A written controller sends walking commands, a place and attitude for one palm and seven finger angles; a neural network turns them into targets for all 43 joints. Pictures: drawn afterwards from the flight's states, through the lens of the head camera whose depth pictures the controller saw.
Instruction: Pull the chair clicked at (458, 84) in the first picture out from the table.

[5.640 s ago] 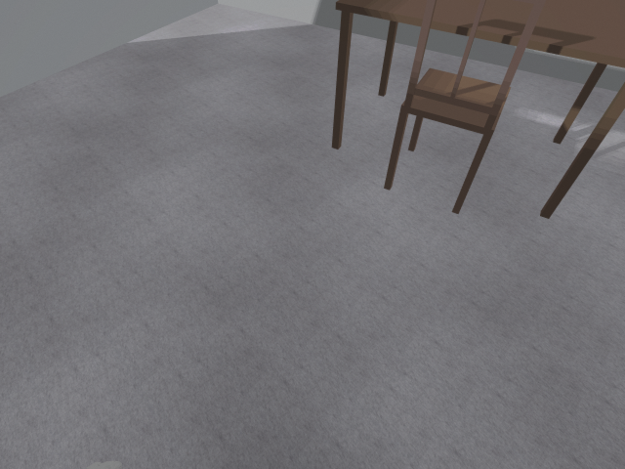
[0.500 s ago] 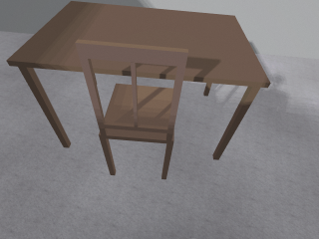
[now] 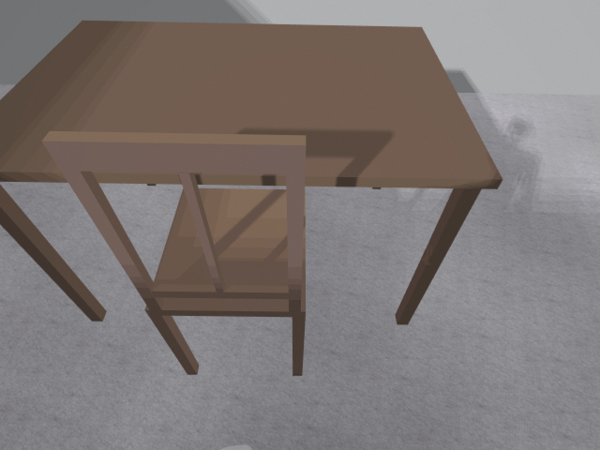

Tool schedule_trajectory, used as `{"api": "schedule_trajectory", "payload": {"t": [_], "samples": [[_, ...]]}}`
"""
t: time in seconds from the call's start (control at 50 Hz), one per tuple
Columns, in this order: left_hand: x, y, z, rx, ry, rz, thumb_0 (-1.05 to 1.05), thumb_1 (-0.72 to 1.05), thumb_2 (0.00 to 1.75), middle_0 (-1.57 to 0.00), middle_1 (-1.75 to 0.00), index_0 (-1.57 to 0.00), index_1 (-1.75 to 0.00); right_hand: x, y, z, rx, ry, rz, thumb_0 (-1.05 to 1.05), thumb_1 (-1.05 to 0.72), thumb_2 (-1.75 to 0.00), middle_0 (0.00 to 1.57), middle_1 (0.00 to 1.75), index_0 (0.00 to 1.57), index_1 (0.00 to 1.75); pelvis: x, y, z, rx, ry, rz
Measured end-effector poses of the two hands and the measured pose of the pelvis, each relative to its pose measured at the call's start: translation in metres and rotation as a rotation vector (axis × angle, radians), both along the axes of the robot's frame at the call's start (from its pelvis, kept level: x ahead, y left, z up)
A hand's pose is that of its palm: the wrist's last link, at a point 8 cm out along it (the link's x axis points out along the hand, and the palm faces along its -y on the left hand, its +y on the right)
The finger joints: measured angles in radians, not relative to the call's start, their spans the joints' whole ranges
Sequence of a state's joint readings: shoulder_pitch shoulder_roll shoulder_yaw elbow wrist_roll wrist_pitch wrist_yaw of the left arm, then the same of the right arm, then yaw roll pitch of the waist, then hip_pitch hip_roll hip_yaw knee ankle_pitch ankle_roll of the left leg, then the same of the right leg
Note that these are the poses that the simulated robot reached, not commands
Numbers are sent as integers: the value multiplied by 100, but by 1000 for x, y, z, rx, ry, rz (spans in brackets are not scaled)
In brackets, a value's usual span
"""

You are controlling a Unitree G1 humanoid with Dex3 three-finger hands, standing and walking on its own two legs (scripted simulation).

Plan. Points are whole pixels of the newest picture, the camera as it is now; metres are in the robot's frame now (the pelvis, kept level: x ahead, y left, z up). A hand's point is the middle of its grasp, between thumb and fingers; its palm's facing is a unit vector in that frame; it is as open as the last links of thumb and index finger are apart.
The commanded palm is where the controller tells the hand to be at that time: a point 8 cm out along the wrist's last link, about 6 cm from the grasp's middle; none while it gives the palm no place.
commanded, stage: come to a stop and stand still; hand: left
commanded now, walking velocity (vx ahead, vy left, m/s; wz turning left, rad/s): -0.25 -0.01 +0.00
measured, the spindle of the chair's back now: (206, 240) +0.47 +0.20 -0.06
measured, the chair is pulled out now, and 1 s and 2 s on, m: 0.00 0.00 0.00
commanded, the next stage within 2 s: look again from close up in 0.80 s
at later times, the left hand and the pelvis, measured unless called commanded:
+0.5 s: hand out of the picture +0.01 +0.18 -0.17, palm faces +0.00 -0.96 -0.29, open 7.4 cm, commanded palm none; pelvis +0.02 -0.01 -0.01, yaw -2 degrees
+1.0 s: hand out of the picture +0.08 +0.18 -0.17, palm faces -0.02 -0.98 -0.19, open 7.4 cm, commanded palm none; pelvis +0.01 +0.01 +0.00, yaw -2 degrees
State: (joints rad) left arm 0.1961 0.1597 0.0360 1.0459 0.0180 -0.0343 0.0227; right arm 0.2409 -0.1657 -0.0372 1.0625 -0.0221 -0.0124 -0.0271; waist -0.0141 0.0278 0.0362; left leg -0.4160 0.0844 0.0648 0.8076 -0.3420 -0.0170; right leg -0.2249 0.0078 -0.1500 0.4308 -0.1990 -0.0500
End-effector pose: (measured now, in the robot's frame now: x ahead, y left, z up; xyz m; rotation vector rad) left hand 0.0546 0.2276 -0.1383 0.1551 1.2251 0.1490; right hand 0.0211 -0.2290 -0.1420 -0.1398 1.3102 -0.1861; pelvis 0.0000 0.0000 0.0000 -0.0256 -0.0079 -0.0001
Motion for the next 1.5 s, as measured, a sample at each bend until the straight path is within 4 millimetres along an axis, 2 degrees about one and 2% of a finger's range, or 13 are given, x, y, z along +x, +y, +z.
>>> {"api": "schedule_trajectory", "payload": {"t": [0.08, 0.2, 0.3, 0.38, 0.46, 0.52, 0.66, 0.72, 0.8, 0.9, 1.02, 1.32, 1.5], "samples": [[-2, 6, -15, -33, 53, 26, 0, 93, 90, -20, -30, -20, -30, 36, 5, 3, -31, -42, 30, 1, -94, -90, 19, 30, 20, 30, 18, 10, -5, -21, -18, -4], [-14, 11, -18, -46, 140, 52, 0, 92, 90, -20, -30, -20, -30, 69, 20, 12, -32, -54, 64, 1, -93, -90, 20, 30, 20, 30, 31, 16, 0, 27, -10, -15], [-29, 16, -12, -5, 208, 46, 0, 92, 90, -20, -30, -20, -30, 87, 23, 3, 4, -81, 59, 0, -92, -90, 20, 30, 20, 30, 30, 13, -2, 50, -1, -24], [-39, 16, -4, 52, 225, 49, 1, 91, 90, -20, -30, -20, -30, 90, 14, -8, 36, -97, 47, 0, -91, -90, 20, 30, 20, 30, 25, 2, -6, 64, 1, -33], [-46, 7, 5, 84, 209, 48, 1, 91, 90, -20, -30, -20, -30, 82, -1, -13, 57, -87, 28, 0, -91, -90, 20, 30, 20, 30, 21, -10, -5, 47, -4, -28], [-44, -1, 6, 94, 182, 6, 1, 91, 90, -20, -30, -20, -30, 74, -15, -13, 46, -109, 22, 0, -90, -90, 20, 30, 20, 30, 19, -17, -8, 43, -1, -33], [-11, -15, -5, 56, 31, 0, 1, 91, 90, -20, -30, -20, -30, 42, -38, -9, -22, -73, 11, 0, -91, -90, 20, 30, 20, 30, 17, -22, -15, 14, -10, -5], [6, -18, -10, 27, -19, -10, 1, 91, 90, -20, -30, -20, -30, 30, -37, -5, -41, -46, 8, 1, -91, -90, 19, 30, 20, 30, 16, -21, -15, 11, -18, 6], [24, -17, -9, 2, -59, -30, 1, 91, 90, -20, -30, -20, -30, 17, -26, 2, -38, -30, 6, 1, -91, -90, 19, 30, 20, 30, 13, -16, -10, 17, -23, -8], [31, -9, -4, -5, -74, -56, 1, 91, 90, -20, -30, -20, -30, 7, -5, 4, -13, -21, 1, 1, -91, -90, 19, 30, 20, 30, 9, -6, -6, 13, -19, -20], [17, 6, -4, -3, -31, -59, 1, 91, 90, -20, -30, -20, -30, -3, 9, 5, -9, 3, -7, 1, -93, -90, 20, 30, 20, 30, 6, 7, -3, 11, -14, -29], [-52, 31, -11, -21, 168, -24, 1, 91, 90, -20, -30, -20, -30, -12, 40, 5, 0, 47, -7, 1, -92, -90, 20, 30, 20, 30, 7, 38, 0, 12, -18, -42], [-68, 37, -12, -40, 219, -13, 1, 91, 90, -20, -30, -20, -30, -12, 55, 5, 0, 61, -10, 1, -92, -90, 20, 30, 20, 30, 9, 52, 1, 14, -18, -44]]}}
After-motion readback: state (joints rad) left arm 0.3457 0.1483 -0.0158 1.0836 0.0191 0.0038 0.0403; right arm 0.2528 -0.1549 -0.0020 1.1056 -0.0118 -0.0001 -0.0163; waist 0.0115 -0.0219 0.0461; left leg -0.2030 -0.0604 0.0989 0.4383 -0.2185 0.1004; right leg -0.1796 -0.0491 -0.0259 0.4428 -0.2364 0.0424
